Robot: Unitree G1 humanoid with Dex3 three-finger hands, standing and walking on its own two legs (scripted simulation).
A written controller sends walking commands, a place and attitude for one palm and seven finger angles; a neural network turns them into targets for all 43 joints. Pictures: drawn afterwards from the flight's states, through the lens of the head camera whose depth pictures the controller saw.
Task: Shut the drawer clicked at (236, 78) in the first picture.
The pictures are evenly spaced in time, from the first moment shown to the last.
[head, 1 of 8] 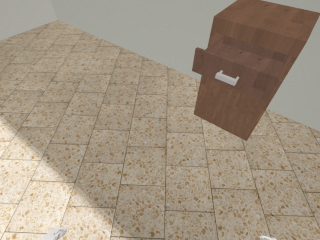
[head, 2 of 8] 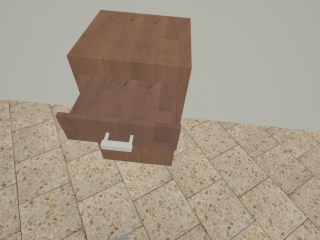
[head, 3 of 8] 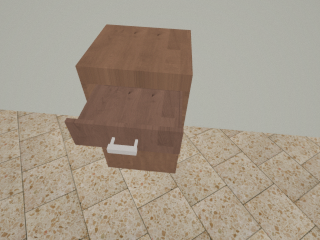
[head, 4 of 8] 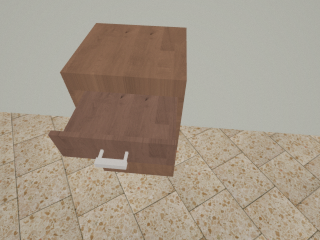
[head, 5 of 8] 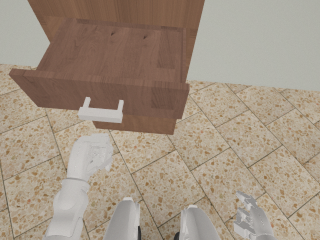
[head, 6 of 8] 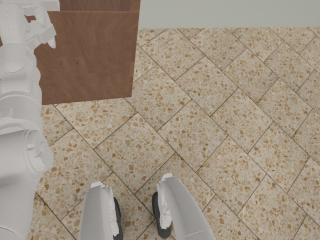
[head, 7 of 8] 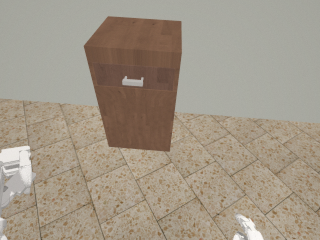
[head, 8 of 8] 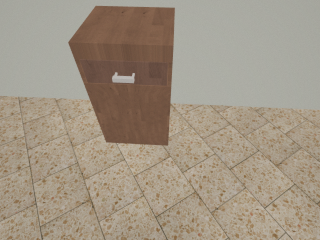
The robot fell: no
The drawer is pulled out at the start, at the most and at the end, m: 0.23 0.23 0.00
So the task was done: yes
